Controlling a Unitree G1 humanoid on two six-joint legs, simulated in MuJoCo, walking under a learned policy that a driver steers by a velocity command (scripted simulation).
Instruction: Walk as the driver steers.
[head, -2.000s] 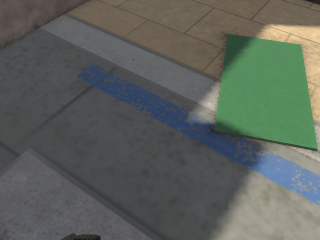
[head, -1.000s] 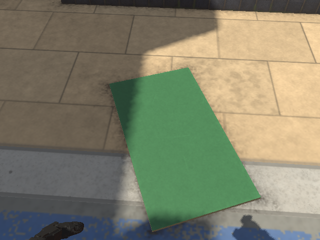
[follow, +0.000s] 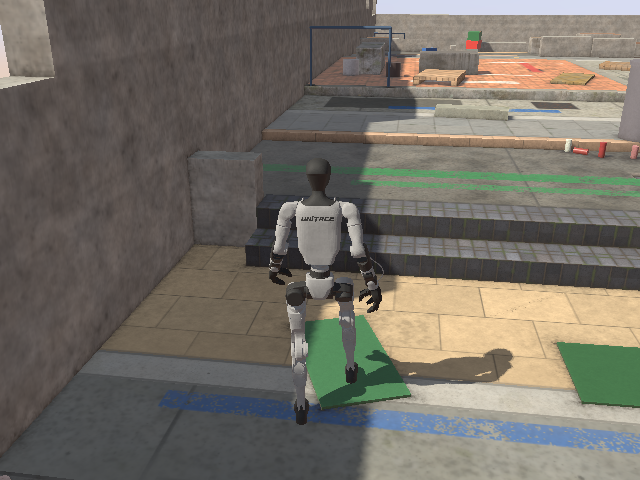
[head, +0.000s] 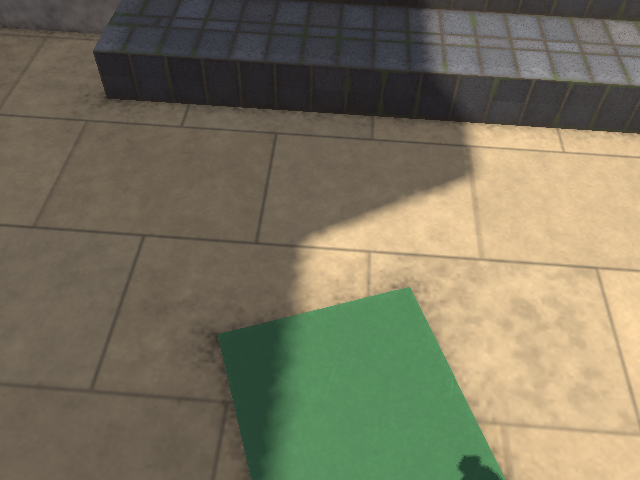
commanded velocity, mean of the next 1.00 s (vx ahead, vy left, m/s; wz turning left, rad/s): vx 0.50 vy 0.00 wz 0.47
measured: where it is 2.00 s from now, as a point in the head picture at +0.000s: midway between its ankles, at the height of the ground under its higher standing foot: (112, 301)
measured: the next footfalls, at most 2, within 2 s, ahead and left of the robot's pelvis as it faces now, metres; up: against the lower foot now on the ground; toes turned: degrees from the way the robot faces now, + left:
right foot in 0.12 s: +0.25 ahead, -0.15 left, +0.02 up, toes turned +0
left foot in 0.66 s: +0.44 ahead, +0.19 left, +0.00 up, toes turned +22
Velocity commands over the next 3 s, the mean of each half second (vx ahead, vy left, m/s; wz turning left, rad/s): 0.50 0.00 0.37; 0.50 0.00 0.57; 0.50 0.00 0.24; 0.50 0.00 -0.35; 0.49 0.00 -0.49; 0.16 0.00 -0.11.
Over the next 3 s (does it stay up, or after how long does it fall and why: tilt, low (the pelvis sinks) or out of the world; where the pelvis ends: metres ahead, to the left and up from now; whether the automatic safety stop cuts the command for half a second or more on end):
stays up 1.34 0.61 -0.01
